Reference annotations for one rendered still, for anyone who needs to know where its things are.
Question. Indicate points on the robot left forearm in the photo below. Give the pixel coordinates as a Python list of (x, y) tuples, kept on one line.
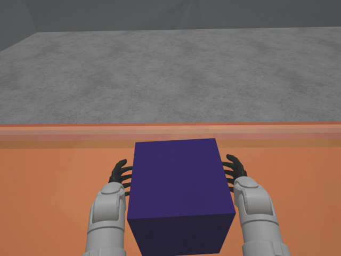
[(106, 225)]

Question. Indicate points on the carton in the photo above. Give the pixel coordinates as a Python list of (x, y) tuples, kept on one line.
[(179, 201)]

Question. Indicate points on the robot right forearm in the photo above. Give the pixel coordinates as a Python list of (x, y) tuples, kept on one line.
[(258, 220)]

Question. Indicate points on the right robot hand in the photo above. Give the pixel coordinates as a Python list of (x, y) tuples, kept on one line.
[(237, 167)]

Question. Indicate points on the left robot hand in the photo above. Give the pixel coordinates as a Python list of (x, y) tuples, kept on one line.
[(118, 171)]

